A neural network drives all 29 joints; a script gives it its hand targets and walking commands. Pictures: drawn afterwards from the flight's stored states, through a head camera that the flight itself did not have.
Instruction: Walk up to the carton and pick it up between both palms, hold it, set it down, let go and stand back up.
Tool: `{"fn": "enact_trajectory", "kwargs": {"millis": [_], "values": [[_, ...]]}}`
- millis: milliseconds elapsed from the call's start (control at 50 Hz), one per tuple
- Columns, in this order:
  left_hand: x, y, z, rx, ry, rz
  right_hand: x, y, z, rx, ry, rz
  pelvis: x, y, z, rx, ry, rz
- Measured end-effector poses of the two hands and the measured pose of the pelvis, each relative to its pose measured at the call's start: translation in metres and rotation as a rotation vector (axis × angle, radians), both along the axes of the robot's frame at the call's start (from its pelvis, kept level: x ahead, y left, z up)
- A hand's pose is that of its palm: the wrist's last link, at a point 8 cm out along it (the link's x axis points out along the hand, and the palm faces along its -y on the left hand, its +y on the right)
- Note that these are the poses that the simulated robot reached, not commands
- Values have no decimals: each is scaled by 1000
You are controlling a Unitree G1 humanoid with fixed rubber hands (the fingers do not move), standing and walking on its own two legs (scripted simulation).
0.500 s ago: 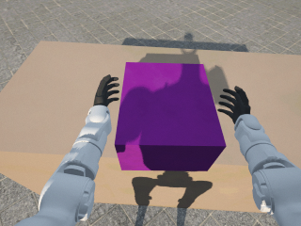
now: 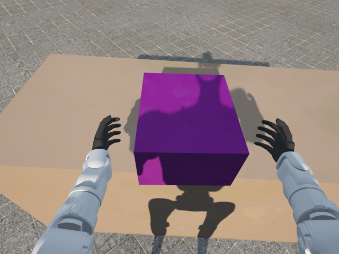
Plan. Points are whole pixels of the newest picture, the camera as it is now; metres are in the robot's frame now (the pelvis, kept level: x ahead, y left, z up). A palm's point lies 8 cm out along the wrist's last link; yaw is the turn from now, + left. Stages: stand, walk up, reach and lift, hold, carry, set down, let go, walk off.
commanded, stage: set down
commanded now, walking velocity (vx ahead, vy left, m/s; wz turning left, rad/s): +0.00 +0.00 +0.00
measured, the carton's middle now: (184, 125) +0.50 +0.02 +0.01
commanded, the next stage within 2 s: none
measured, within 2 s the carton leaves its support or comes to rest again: neither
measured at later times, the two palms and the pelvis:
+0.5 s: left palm (103, 157) +0.34 +0.22 +0.04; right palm (291, 175) +0.34 -0.24 +0.04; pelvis -0.01 +0.00 +0.00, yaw +0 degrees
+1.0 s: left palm (97, 177) +0.29 +0.21 +0.04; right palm (301, 198) +0.29 -0.26 +0.03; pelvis -0.01 -0.01 +0.00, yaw +0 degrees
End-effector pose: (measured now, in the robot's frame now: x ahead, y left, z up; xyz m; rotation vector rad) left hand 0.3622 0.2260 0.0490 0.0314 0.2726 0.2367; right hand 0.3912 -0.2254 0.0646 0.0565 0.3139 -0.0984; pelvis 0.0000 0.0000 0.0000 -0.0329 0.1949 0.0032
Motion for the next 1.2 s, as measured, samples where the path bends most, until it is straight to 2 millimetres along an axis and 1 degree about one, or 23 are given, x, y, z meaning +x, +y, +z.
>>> {"fn": "enact_trajectory", "kwargs": {"millis": [80, 180, 300, 400, 580, 740, 920, 1060, 1200], "values": [[-6, 3, 6, -1, -21, -2, -11, -1, -3, 9, 14, 16, -5, 1, -1, -1, -9, 0], [-8, 0, 11, -2, -27, -19, -22, -2, -6, 14, 24, 33, -8, 1, -1, -1, -17, 0], [-9, -7, 8, -7, -13, -37, -34, -9, -10, 11, 18, 32, -9, 1, -1, -1, -18, 0], [-15, -9, 1, -13, -2, -44, -44, -14, -16, 6, 18, 28, -7, 0, -1, 0, -17, 0], [-34, -11, -9, -21, 8, -45, -60, -19, -24, 0, 12, 37, -6, -1, -1, 1, -14, 0], [-50, -13, -11, -28, 7, -48, -74, -22, -28, -5, 6, 44, -6, -3, -1, 3, -15, 0], [-67, -14, -11, -33, -1, -41, -94, -27, -33, -8, 4, 50, -8, -6, 0, 7, -18, 0], [-85, -10, -11, -39, -4, -22, -116, -33, -36, -10, 6, 49, -9, -9, 1, 11, -33, 1], [-109, -7, -12, -43, 2, -4, -146, -39, -37, -22, 19, 43, -7, -10, 4, 13, -73, 3]]}}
